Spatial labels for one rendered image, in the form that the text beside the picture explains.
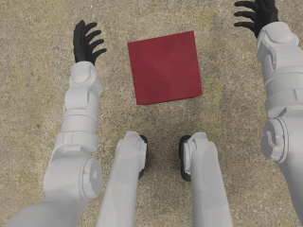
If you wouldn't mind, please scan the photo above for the carton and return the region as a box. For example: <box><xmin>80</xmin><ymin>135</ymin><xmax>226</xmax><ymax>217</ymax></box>
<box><xmin>127</xmin><ymin>30</ymin><xmax>203</xmax><ymax>105</ymax></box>

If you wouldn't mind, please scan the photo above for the robot right forearm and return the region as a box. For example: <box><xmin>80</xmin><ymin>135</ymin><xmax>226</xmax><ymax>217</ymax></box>
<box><xmin>256</xmin><ymin>22</ymin><xmax>303</xmax><ymax>119</ymax></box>

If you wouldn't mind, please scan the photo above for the robot left forearm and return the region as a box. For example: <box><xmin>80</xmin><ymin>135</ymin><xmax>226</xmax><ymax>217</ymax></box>
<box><xmin>44</xmin><ymin>61</ymin><xmax>103</xmax><ymax>192</ymax></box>

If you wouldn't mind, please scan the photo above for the right robot hand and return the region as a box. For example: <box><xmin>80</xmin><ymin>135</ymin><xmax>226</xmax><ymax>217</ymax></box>
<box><xmin>234</xmin><ymin>0</ymin><xmax>279</xmax><ymax>38</ymax></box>

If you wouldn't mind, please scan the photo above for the left robot hand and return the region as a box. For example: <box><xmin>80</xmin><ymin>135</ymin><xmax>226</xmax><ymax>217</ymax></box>
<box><xmin>73</xmin><ymin>20</ymin><xmax>107</xmax><ymax>66</ymax></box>

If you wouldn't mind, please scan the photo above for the robot right upper arm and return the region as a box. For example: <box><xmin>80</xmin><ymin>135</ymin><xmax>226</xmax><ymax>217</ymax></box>
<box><xmin>260</xmin><ymin>116</ymin><xmax>303</xmax><ymax>227</ymax></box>

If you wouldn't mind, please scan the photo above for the left robot shin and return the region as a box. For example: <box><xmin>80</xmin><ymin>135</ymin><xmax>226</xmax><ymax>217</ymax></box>
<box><xmin>115</xmin><ymin>131</ymin><xmax>142</xmax><ymax>171</ymax></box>

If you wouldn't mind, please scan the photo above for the robot left upper arm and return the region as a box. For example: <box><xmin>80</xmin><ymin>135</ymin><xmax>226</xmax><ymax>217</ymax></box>
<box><xmin>2</xmin><ymin>155</ymin><xmax>104</xmax><ymax>227</ymax></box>

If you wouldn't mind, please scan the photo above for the left robot thigh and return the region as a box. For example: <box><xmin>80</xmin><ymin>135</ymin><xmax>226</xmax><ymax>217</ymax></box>
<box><xmin>95</xmin><ymin>136</ymin><xmax>147</xmax><ymax>227</ymax></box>

